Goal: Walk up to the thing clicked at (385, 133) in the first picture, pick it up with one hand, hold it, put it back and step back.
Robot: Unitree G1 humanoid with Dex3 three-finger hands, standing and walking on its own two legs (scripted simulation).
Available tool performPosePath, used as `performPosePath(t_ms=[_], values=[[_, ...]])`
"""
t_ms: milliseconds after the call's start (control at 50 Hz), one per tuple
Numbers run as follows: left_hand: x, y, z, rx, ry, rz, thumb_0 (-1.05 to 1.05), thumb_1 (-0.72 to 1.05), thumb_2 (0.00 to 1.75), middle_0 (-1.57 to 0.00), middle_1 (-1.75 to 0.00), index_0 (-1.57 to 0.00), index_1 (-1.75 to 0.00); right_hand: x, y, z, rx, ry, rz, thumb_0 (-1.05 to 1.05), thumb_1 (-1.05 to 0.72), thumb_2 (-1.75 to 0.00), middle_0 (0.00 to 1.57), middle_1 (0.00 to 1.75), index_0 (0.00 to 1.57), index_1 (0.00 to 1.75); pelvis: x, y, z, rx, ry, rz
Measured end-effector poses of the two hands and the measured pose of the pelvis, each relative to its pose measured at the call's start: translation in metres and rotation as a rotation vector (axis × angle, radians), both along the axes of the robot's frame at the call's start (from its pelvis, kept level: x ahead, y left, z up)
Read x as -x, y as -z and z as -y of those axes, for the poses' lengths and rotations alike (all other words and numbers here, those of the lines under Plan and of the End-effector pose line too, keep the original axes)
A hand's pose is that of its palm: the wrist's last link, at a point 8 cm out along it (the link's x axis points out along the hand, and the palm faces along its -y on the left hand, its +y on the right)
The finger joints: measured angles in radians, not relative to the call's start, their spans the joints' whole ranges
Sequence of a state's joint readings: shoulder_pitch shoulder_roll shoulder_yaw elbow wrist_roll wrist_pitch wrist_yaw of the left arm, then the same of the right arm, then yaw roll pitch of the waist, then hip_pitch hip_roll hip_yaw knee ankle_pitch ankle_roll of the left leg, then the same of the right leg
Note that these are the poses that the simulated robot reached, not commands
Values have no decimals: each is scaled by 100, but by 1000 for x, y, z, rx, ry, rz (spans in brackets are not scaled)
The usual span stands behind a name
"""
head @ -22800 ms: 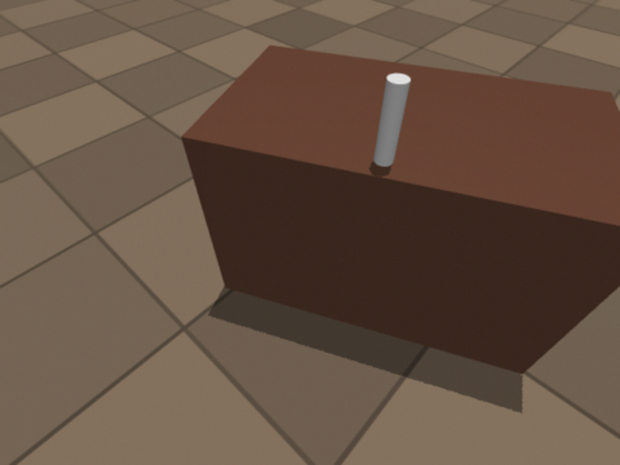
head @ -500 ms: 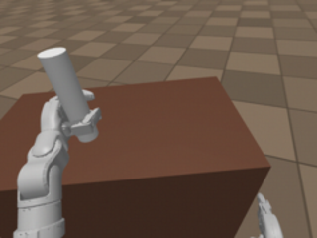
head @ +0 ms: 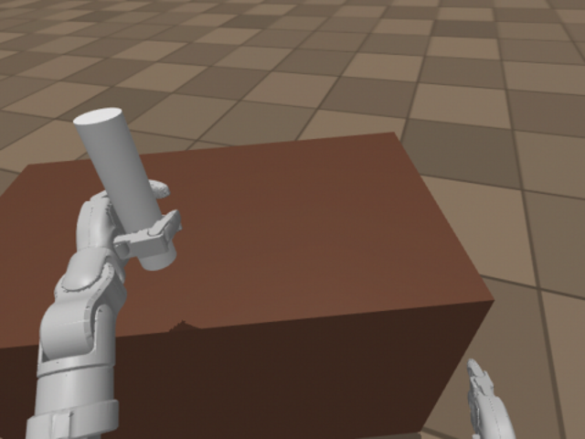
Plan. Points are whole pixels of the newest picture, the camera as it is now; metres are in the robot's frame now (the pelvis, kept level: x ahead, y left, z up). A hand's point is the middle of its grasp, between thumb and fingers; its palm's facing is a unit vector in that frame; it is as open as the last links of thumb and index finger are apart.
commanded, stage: crouch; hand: left
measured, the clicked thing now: (132, 197) +0.35 +0.19 +0.22
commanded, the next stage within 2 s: lower in 0.70 s
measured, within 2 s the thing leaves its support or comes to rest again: rests again in 1.80 s
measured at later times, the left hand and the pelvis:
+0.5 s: hand (148, 240) +0.38 +0.22 +0.12, palm faces +0.22 -0.98 +0.00, open 6.5 cm; pelvis +0.00 +0.01 +0.00, yaw -1 degrees
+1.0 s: hand (152, 254) +0.40 +0.23 +0.07, palm faces +0.21 -0.98 +0.00, open 6.5 cm; pelvis +0.00 +0.01 -0.01, yaw -1 degrees
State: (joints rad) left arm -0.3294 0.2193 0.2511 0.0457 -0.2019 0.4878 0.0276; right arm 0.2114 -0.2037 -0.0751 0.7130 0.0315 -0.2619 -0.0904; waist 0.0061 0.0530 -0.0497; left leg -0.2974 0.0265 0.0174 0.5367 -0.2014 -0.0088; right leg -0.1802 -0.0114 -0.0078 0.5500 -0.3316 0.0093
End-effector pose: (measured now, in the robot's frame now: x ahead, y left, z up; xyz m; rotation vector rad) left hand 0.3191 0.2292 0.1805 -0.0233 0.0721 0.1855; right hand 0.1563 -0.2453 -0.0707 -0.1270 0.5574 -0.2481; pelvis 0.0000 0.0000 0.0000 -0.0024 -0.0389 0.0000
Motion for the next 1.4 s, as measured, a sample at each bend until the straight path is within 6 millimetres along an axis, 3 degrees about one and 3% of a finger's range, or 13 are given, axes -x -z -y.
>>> performPosePath(t_ms=[220,880,1160,1400], values=[[-17,44,-20,-13,-32,-10,0,3,114,-95,-111,-92,-110,7,-3,13,47,26,-35,-1,54,-5,6,5,5,5,-1,1,1,3,9,-30],[-44,87,-46,-24,-25,21,0,2,115,-96,-111,-93,-109,15,2,6,47,52,-162,-1,53,-5,6,5,5,5,-1,3,-10,14,25,-94],[-44,131,-48,-21,-21,-6,0,2,115,-95,-111,-92,-109,16,10,3,53,24,-181,-1,51,-6,6,5,5,5,1,15,-10,20,24,-158],[-48,151,-53,-29,-11,17,0,3,114,-95,-112,-92,-110,14,10,-1,72,-6,-159,-1,50,-6,6,5,5,5,0,28,-11,29,23,-201]])
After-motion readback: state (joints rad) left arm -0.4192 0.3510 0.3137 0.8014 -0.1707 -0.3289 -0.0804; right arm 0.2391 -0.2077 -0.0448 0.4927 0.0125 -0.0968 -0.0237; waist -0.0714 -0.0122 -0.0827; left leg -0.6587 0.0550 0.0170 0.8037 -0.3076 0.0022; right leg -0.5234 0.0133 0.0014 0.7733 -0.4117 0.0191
